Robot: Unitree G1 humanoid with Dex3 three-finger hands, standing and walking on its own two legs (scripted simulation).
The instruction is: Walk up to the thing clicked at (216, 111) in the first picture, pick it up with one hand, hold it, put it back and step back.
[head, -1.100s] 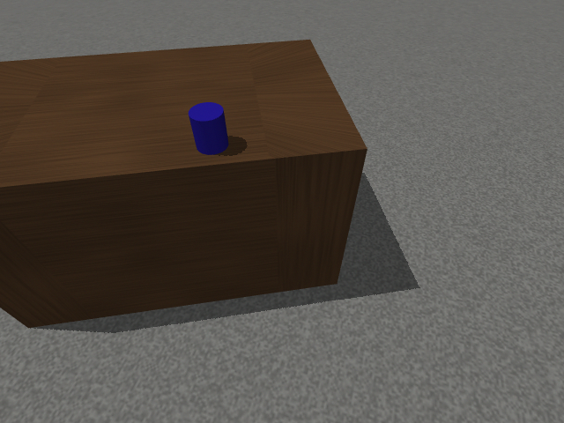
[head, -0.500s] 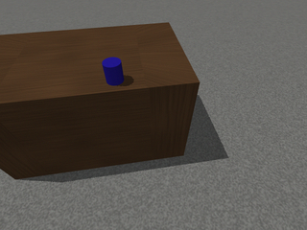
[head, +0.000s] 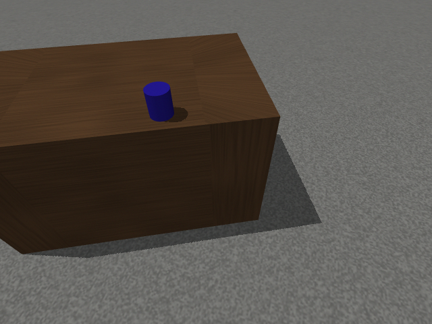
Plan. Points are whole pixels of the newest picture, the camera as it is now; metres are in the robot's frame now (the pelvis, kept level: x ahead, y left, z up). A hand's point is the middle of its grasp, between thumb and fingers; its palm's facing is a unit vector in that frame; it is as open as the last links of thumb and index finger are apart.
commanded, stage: stand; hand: left
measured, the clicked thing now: (159, 101) +0.80 +0.21 -0.03
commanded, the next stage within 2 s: walk up in 0.02 s
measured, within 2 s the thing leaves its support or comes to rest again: neither
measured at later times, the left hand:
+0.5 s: hand out of the picture +0.11 +0.20 -0.15, palm faces +0.09 -0.93 -0.36, open 7.4 cm
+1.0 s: hand (144, 262) +0.30 +0.19 -0.15, palm faces +0.05 -0.93 -0.38, open 7.4 cm
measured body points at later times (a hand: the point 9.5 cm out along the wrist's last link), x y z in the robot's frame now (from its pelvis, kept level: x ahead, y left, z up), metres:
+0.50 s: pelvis +0.10 -0.07 -0.01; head +0.11 -0.08 +0.44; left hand +0.10 +0.25 -0.12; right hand +0.18 -0.40 -0.13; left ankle +0.15 +0.06 -0.70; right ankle +0.08 -0.18 -0.75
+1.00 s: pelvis +0.27 -0.09 -0.02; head +0.28 -0.09 +0.43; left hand +0.30 +0.24 -0.12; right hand +0.37 -0.41 -0.12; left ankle +0.25 +0.05 -0.75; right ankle +0.38 -0.24 -0.73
